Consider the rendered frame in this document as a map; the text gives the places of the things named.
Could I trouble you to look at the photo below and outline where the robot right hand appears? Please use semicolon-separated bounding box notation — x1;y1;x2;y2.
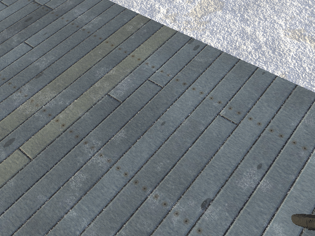
291;213;315;231

